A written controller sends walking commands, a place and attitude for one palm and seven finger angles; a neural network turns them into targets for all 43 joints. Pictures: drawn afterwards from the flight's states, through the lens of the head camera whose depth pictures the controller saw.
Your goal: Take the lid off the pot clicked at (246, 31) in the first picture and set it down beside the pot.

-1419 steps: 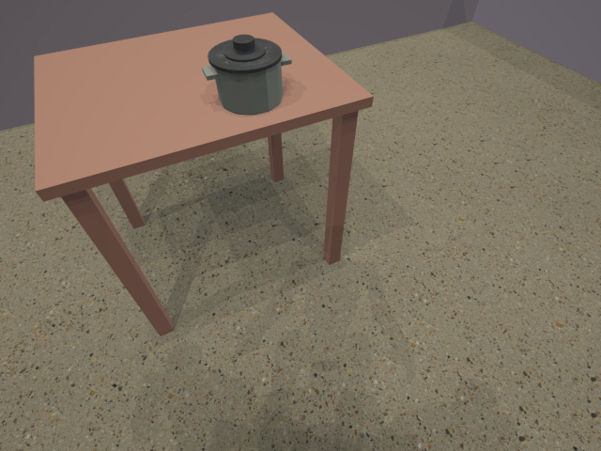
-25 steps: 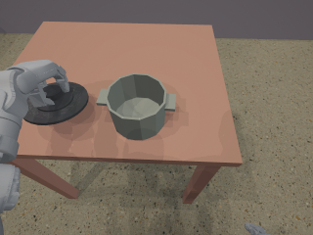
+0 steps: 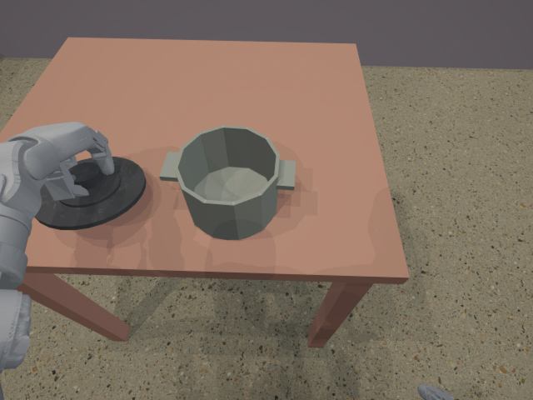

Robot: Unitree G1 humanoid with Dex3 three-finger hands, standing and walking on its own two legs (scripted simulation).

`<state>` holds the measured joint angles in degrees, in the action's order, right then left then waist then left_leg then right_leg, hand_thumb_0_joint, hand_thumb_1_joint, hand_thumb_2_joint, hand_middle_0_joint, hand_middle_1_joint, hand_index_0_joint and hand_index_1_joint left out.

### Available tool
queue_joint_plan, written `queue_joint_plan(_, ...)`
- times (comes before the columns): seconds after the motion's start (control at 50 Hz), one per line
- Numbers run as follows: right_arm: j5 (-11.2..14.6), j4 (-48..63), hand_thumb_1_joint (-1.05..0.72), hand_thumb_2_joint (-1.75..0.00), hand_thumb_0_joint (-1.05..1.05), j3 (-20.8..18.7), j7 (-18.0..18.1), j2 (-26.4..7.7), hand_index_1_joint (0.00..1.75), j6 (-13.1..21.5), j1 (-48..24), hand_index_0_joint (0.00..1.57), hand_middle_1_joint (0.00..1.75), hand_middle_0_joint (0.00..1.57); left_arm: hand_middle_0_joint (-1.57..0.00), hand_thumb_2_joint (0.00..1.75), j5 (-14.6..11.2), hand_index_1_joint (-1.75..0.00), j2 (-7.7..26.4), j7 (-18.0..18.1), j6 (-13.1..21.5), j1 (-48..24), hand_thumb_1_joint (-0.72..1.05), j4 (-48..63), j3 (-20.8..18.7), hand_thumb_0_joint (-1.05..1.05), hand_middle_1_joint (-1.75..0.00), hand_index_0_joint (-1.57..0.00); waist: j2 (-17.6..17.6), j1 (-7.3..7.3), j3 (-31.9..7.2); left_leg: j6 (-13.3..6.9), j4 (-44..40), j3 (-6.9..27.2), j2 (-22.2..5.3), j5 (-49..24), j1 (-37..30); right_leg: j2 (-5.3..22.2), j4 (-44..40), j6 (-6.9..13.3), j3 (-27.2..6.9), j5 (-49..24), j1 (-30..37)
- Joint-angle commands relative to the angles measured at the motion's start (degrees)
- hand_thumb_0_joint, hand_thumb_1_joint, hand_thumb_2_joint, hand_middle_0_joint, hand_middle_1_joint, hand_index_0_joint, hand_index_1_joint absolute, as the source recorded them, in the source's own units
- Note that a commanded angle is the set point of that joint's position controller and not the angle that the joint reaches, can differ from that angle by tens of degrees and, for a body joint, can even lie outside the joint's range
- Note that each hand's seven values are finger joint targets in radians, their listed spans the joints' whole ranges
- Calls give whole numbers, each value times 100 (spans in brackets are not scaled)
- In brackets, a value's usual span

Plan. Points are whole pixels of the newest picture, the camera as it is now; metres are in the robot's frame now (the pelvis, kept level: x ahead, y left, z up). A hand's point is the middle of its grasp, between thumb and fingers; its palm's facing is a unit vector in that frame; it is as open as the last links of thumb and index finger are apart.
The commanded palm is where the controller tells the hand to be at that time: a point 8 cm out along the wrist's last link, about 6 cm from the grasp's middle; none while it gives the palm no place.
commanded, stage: lower the lid onto the table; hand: left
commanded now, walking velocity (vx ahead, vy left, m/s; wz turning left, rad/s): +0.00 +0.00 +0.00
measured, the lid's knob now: (84, 176) +0.44 +0.30 +0.06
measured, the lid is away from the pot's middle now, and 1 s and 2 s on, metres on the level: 0.23 0.24 0.24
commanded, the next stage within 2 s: open the fingers wide in 1.16 s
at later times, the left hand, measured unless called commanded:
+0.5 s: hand (76, 183) +0.43 +0.30 +0.06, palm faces -0.52 -0.13 -0.84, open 7.9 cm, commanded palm +0.45 +0.31 +0.13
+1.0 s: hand (78, 183) +0.43 +0.31 +0.05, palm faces -0.52 -0.11 -0.84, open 7.9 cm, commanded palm +0.46 +0.30 +0.10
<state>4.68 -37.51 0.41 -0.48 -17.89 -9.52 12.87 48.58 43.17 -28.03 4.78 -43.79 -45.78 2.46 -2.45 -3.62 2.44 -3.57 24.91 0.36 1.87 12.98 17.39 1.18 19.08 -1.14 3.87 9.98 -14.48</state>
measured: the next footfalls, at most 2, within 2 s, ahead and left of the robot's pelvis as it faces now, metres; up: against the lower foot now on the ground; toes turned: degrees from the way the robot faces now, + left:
none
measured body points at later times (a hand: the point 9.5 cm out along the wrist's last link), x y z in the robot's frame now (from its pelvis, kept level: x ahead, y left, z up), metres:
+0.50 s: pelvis +0.00 +0.01 +0.00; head +0.07 +0.01 +0.44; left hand +0.45 +0.31 +0.11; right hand +0.05 -0.27 -0.13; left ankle -0.01 +0.08 -0.74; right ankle -0.01 -0.14 -0.74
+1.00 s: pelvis +0.00 +0.02 -0.01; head +0.07 +0.02 +0.43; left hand +0.45 +0.31 +0.10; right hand +0.04 -0.26 -0.14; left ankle -0.01 +0.08 -0.74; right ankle -0.01 -0.14 -0.74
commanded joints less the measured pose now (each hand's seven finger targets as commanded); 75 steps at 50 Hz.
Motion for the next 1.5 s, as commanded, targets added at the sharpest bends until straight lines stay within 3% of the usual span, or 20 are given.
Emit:
queue_joint_plan(0.0, -15, 549, -90, -90, 0, -334, 63, -947, 30, 110, 128, 20, 30, 20, -85, 111, -36, -95, 2041, 302, 95, -2865, 56, 1130, -722, 0, -96, -86, -487, -30, -2535, -195, 45, 327, 21, -2562, -1522, -407, 70, 300, -48, -1528, 436)
queue_joint_plan(0.12, -32, 473, -90, -90, 0, -336, 126, -938, 30, 120, 246, 20, 30, 20, -85, 111, -17, -95, 2047, 393, 235, -3120, 56, 1141, -688, 0, -96, -86, -554, -87, -2726, -206, 109, 336, 12, -2497, -1698, -421, 121, 291, -58, -1426, 318)
queue_joint_plan(0.16, -2, 367, -90, -90, 0, -309, 154, -955, 30, 98, 335, 20, 30, 20, -85, 111, -7, -95, 2082, 402, 248, -3010, 56, 475, -739, 0, -96, -86, -254, -116, -2329, -200, 70, 269, 17, -2067, -1321, -422, 128, 284, -19, -1305, 247)
queue_joint_plan(0.2, -2, 378, -90, -90, 0, -321, 177, -958, 30, 98, 316, 20, 30, 20, -85, 111, 30, -95, 1815, 386, 271, -3280, 56, 391, -422, 0, -96, -86, -414, -137, -2283, -202, 44, 249, 21, -1849, -1247, -399, 133, 316, -16, -1164, 105)
queue_joint_plan(0.26, -23, 418, -90, -90, 0, -324, 190, -942, 30, 137, 389, 20, 30, 20, -85, 111, 142, -95, 2163, 524, 413, -3390, 56, 761, -704, 0, -96, -86, -672, -85, -2864, -191, 158, 337, 10, -2425, -1652, -424, 233, 321, -51, -1361, 233)
queue_joint_plan(0.36, -4, 308, -90, -90, 0, -334, 198, -1001, 30, 98, 553, 20, 30, 20, -85, 111, 145, -95, 2201, 554, 435, -3277, 56, 148, -747, 0, -96, -86, -429, -130, -2526, -196, 175, 277, 3, -2143, -1294, -408, 257, 297, -37, -1317, 90)
queue_joint_plan(0.4, -10, 346, -90, -90, 0, -351, 188, -971, 30, 117, 541, 20, 30, 20, -85, 111, 241, -95, 1852, 560, 476, -3181, 56, 108, -454, 0, -96, -86, -723, -144, -2548, -156, 262, 315, -35, -2583, -1515, -423, 298, 321, -17, -1276, -193)
queue_joint_plan(0.48, -7, 335, -90, -90, 0, -355, 168, -994, 30, 56, 669, 20, 30, 20, -85, 111, 193, -95, 2021, 567, 518, -2810, 56, -286, -679, 0, -96, -86, -256, -155, -2485, -176, 331, 288, -15, -2246, -1185, -418, 367, 290, -24, -1262, -125)
queue_joint_plan(0.72, 6, 372, -90, -90, 0, -381, 139, -984, 30, -92, 784, 20, 30, 20, -85, 111, 221, -95, 1662, 565, 608, -2894, 56, -273, -389, 0, -96, -86, -431, -223, -2482, -123, 584, 371, -56, -2511, -1251, -467, 588, 305, 11, -1058, -744)
queue_joint_plan(0.88, 40, 382, -90, -90, 0, -336, 161, -975, 30, -121, 918, 20, 30, 20, -85, 111, 254, -95, 1459, 580, 532, -2583, 56, -1134, -199, 0, -96, -86, 42, -268, -2069, -125, 629, 268, -6, -1480, -580, -491, 723, 322, 28, -576, -1029)
queue_joint_plan(0.98, 53, 429, -90, -90, 0, -328, 161, -955, 30, -140, 932, 20, 30, 20, -85, 111, 322, -95, 1322, 588, 527, -2744, 56, -1083, -52, 0, -96, -86, -162, -281, -2144, -80, 735, 310, -22, -1413, -623, -506, 838, 343, 39, -393, -1289)
queue_joint_plan(1.02, 53, 429, -90, -90, 0, -325, 181, -988, 30, -149, 976, 20, 30, 20, -85, 111, 320, -95, 1580, 601, 535, -2898, 56, -1024, -238, 0, -96, -86, -85, -257, -2264, -89, 765, 332, -20, -1476, -590, -502, 887, 343, 37, -478, -1208)
queue_joint_plan(1.08, 55, 446, -90, -90, 0, -325, 202, -957, 30, -126, 972, 20, 30, 20, -85, 111, 289, -95, 1308, 558, 485, -2958, 56, -1033, -5, 0, -96, -86, -41, -302, -2233, -109, 771, 290, -15, -1278, -529, -503, 886, 330, 35, -417, -1266)
queue_joint_plan(1.14, 75, 449, -90, -90, 0, -292, 228, -973, 30, -102, 1024, 20, 30, 20, -85, 111, 293, -95, 1426, 546, 452, -2799, 56, -1357, -65, 0, -96, -86, 133, -306, -2067, -119, 798, 260, 13, -1083, -279, -519, 927, 328, 32, -352, -1279)
queue_joint_plan(1.22, 64, 450, -90, -90, 0, -309, 230, -977, 30, -109, 1013, 20, 30, 20, -85, 111, 318, -95, 1460, 527, 483, -3021, 56, -999, -65, 0, -96, -86, -218, -295, -2324, -106, 886, 247, -2, -1377, -497, -509, 980, 333, 21, -492, -1292)
queue_joint_plan(1.26, -50, 670, -90, -90, 0, -362, 255, -906, 30, -204, 940, 20, 30, 20, -83, 108, 339, -95, 1729, 637, 914, -2247, 55, -153, -638, 0, -96, -84, 42, -79, -2473, -108, 947, 190, -56, -1718, -400, -543, 949, 384, -4, -540, -1188)
queue_joint_plan(1.3, -61, 676, -90, -90, 0, -375, 282, -853, 30, -310, 769, 20, 30, 20, -80, 103, 289, -96, 1282, 704, 1103, -2476, 54, 163, -318, 0, -97, -81, -343, -177, -2451, -91, 913, 260, -119, -1862, -644, -512, 919, 397, -3, -467, -1405)
queue_joint_plan(1.36, -37, 591, -90, -90, 0, -391, 291, -906, 30, -374, 855, 20, 30, 20, -76, 97, 198, -96, 1883, 880, 1034, -2353, 51, -80, -883, 0, -97, -76, -249, -132, -2374, -113, 821, 280, -105, -1522, -611, -515, 874, 389, -2, -298, -1329)
queue_joint_plan(1.42, -39, 561, -90, -90, 0, -406, 272, -897, 30, -371, 823, 20, 30, 20, -71, 92, 259, -97, 1753, 985, 965, -2572, 47, 265, -739, 0, -98, -72, -622, -127, -2682, -65, 803, 345, -120, -1919, -970, -494, 876, 393, 7, -408, -1339)
queue_joint_plan(1.48, -42, 546, -90, -90, 0, -399, 245, -860, 30, -367, 782, 20, 30, 20, -67, 88, 287, -97, 1576, 1064, 902, -2193, 43, 14, -669, 0, -98, -68, -294, -141, -2542, -80, 826, 287, -104, -1904, -857, -511, 825, 380, -13, -481, -1270)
